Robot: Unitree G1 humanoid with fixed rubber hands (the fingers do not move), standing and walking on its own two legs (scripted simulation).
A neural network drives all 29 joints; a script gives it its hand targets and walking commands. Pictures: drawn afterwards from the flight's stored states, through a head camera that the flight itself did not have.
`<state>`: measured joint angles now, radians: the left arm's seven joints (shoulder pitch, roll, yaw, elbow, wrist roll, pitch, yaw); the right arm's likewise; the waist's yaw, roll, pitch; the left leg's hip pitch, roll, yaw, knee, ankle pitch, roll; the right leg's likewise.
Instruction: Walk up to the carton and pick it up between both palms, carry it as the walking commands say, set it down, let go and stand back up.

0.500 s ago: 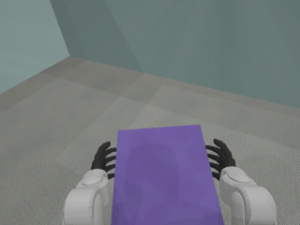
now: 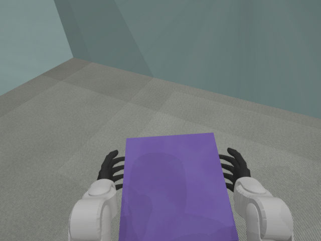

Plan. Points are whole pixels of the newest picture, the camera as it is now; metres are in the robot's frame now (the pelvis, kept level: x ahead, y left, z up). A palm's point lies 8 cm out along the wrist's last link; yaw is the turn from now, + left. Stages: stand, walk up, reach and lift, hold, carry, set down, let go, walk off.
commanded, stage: carry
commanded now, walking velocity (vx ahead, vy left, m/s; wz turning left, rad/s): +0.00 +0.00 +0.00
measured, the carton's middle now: (173, 197) +0.26 +0.00 +0.01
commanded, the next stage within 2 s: hold in 1.00 s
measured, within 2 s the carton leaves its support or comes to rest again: neither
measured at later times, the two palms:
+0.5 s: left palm (102, 178) +0.26 +0.16 +0.09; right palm (231, 176) +0.26 -0.13 +0.10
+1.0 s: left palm (107, 174) +0.28 +0.16 +0.08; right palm (228, 174) +0.28 -0.13 +0.08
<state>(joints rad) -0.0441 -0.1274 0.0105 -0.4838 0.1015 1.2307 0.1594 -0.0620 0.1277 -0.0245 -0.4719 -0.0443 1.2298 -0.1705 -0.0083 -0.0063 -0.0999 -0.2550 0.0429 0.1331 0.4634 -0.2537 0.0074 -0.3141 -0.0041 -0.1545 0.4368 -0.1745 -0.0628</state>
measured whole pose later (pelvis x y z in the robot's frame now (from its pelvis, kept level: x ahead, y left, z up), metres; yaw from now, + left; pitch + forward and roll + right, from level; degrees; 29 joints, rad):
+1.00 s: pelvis +0.02 +0.02 +0.00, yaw -1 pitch +4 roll +0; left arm -0.07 -0.13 0.02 -0.32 0.13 1.07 0.13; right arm -0.07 0.13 -0.03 -0.32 -0.09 1.07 -0.14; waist 0.00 0.00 -0.10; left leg -0.25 0.03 0.15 0.50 -0.31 0.03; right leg -0.33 -0.02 -0.13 0.49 -0.23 -0.04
